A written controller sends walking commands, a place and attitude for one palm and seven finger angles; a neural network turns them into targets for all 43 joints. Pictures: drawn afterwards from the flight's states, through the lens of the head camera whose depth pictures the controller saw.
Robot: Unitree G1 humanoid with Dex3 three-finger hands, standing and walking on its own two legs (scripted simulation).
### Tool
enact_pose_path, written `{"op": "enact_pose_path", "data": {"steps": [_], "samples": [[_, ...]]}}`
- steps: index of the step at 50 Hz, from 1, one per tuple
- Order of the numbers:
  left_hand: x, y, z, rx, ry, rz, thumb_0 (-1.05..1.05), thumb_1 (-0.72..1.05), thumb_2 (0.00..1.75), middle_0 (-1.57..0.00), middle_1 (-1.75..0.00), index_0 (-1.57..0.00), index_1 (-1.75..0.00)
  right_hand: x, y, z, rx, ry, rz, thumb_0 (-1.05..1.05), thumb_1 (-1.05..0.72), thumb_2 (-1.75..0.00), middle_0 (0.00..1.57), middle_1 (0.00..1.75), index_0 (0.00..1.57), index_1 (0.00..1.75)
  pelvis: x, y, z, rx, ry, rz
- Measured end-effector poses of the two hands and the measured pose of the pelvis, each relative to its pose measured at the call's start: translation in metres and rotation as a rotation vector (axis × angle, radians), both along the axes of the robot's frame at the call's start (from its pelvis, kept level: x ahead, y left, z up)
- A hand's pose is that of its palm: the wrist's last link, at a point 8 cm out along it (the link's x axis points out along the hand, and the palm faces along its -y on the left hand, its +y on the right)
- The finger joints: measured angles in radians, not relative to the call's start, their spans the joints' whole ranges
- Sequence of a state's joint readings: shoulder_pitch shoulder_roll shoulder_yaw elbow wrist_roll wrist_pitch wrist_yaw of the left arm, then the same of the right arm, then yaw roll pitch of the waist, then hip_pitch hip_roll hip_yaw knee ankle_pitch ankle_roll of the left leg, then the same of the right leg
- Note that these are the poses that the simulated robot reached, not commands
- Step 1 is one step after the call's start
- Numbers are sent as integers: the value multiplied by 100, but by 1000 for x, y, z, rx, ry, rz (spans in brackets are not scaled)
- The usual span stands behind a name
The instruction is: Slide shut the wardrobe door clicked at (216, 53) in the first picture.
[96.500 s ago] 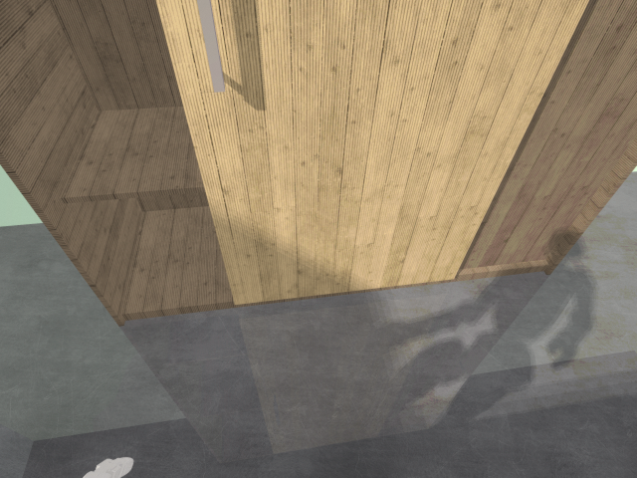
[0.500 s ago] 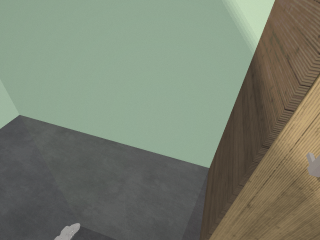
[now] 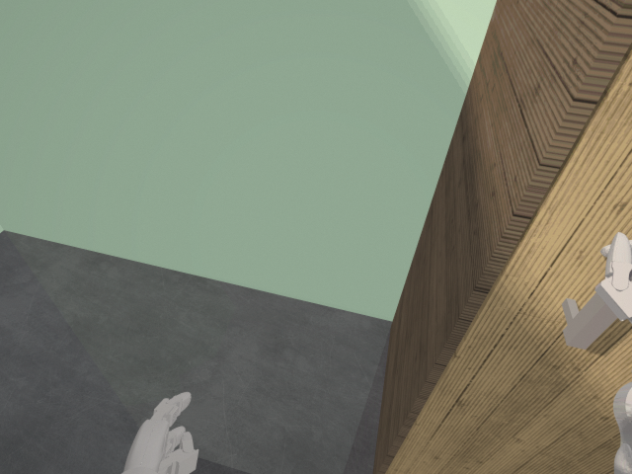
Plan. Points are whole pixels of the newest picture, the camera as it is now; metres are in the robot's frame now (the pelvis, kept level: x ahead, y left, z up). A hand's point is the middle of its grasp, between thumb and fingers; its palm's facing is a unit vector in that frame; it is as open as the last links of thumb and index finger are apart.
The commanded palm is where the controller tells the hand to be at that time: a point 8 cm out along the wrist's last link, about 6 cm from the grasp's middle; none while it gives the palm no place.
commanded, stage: stop walking and hold the door there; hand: right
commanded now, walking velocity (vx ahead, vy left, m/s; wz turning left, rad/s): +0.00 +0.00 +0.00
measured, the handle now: out of the picture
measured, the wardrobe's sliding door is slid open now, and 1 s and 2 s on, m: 0.00 0.00 0.00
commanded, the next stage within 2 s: loosen the grip on the handle in 0.22 s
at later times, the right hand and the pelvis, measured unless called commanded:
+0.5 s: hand (622, 276) +0.24 -0.27 +0.23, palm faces +0.58 +0.81 -0.09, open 8.0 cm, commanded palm +0.20 -0.29 +0.22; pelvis -0.01 +0.02 +0.00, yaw -2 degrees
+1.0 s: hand (621, 278) +0.25 -0.27 +0.22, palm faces +0.62 +0.77 -0.14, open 14.7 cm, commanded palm +0.20 -0.30 +0.22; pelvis +0.02 +0.04 -0.01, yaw -3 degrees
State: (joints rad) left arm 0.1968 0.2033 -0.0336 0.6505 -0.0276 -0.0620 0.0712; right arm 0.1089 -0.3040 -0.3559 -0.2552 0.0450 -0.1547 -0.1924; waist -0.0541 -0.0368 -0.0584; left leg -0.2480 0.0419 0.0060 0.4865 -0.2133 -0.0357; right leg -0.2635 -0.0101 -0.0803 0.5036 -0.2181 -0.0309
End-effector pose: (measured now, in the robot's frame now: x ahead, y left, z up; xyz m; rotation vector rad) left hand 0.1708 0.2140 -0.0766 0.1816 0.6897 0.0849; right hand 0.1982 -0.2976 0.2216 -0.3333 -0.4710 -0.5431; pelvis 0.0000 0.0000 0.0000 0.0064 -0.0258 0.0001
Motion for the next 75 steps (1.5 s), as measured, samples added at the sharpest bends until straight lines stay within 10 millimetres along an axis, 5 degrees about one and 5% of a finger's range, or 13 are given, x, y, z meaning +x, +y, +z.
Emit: {"op": "enact_pose_path", "data": {"steps": [17,27,35,42,48,61,67,75], "samples": [[15,5,4,26,-2,-8,1,90,89,-20,-30,-20,-30,0,-1,1,-31,14,-9,-11,-68,-76,55,151,19,130,10,-1,2,8,18,3],[7,14,9,37,-76,-105,1,90,89,-20,-30,-20,-30,0,-1,0,96,-47,-47,-9,-28,-60,61,147,31,130,-16,25,-1,-16,-41,-40],[2,34,7,43,-103,-103,1,90,89,-20,-30,-21,-30,-1,3,0,58,-35,-114,-2,28,-33,59,144,26,129,-13,41,-4,-15,-51,-36],[5,57,-4,99,-37,-77,1,90,89,-20,-30,-20,-30,-1,0,-3,15,-57,-80,-1,49,-23,59,143,24,121,-3,44,-9,4,-27,-43],[21,54,-10,117,0,-76,1,90,89,-20,-30,-20,-30,-1,-3,-3,1,-75,-60,-1,54,-21,61,143,25,116,12,38,-9,5,6,-53],[64,7,-7,42,-40,-132,1,90,89,-20,-30,-20,-30,-2,-11,2,-23,-23,2,-1,56,-20,64,136,26,115,31,30,-9,-3,38,-55],[63,4,-6,27,-39,-120,1,90,89,-20,-30,-21,-30,-3,-14,4,-22,-5,26,-1,56,-20,66,132,26,115,29,33,-9,0,37,-54],[41,29,-13,62,14,-72,1,90,89,-20,-30,-21,-30,-8,-33,6,-9,2,-15,-1,56,-20,69,132,26,115,21,40,-10,5,40,-55]]}}
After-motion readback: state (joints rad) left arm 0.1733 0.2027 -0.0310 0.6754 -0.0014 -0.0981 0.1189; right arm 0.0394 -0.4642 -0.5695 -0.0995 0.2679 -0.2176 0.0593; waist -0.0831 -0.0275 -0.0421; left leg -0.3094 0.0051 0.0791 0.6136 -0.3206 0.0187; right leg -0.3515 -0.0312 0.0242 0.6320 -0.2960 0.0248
